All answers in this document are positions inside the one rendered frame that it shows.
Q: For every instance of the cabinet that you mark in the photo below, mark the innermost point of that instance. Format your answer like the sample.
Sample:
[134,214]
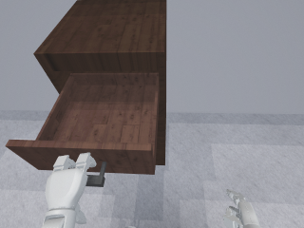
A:
[110,36]

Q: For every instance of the robot left hand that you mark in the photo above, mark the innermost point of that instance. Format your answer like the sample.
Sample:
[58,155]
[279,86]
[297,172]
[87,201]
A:
[65,186]

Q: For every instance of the drawer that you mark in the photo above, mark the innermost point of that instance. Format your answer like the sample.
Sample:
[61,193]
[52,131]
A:
[112,116]

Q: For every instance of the robot right hand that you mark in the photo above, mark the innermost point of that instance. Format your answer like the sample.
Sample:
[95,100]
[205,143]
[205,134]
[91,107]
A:
[242,215]

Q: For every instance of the robot left forearm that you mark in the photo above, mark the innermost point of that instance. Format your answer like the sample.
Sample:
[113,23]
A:
[60,218]

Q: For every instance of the handle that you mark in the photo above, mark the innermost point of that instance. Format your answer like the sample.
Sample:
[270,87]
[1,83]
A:
[97,180]

